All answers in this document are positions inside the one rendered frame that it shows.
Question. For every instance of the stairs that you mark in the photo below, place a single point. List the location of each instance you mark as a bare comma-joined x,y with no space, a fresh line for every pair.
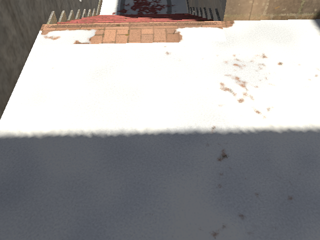
138,18

